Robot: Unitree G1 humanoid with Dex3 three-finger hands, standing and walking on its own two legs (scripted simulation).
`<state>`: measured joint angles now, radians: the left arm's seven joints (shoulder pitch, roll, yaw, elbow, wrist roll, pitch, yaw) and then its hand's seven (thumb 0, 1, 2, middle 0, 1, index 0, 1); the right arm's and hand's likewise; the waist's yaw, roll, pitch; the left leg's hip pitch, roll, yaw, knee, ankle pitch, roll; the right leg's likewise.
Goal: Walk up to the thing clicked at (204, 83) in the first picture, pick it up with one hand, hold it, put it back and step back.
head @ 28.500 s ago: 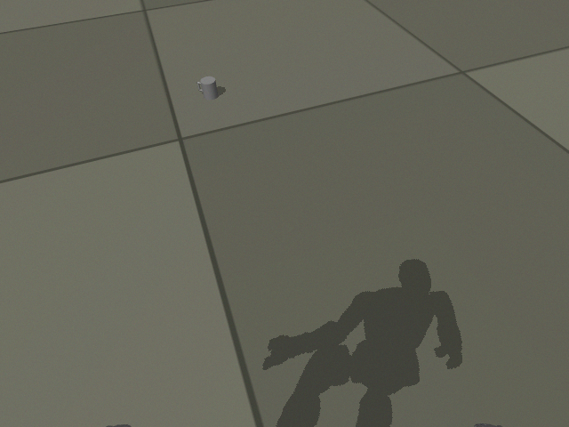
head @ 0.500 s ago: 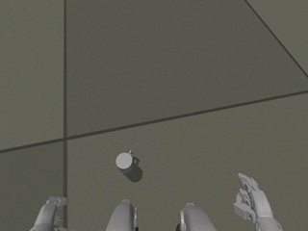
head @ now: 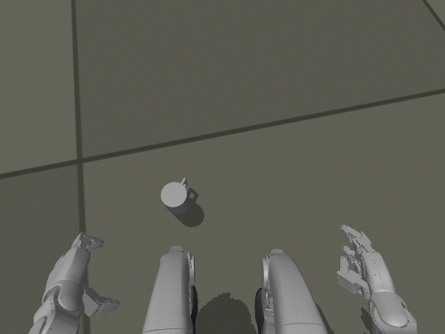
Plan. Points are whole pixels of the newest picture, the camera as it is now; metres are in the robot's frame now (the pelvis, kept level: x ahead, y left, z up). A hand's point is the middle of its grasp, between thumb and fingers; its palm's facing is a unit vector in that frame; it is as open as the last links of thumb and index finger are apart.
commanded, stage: rise first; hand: left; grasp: from above
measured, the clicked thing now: (178, 194) +0.49 +0.16 -0.54
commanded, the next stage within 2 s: none
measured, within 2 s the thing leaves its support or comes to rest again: neither
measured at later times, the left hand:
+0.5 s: hand (132, 227) +0.33 +0.25 -0.32, palm faces -0.47 -0.24 -0.85, open 14.0 cm
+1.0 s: hand (143, 212) +0.38 +0.24 -0.38, palm faces -0.46 -0.02 -0.89, open 14.1 cm
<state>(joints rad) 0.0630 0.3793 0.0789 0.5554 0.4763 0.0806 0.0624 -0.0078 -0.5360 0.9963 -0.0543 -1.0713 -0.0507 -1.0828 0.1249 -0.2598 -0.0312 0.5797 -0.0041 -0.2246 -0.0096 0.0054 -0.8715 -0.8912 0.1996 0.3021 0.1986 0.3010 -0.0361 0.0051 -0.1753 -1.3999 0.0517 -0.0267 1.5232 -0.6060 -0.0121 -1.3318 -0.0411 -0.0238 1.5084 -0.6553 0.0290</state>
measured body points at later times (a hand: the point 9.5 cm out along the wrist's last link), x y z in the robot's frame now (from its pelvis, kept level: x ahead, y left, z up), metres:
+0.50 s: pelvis -0.06 -0.01 -0.17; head +0.15 +0.01 +0.23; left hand +0.35 +0.26 -0.27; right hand +0.05 -0.28 -0.30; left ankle +0.05 +0.12 -0.56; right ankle +0.02 -0.14 -0.56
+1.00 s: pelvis -0.06 +0.00 -0.23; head +0.15 +0.04 +0.17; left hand +0.40 +0.24 -0.33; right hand -0.01 -0.28 -0.34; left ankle +0.04 +0.12 -0.56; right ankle +0.02 -0.14 -0.56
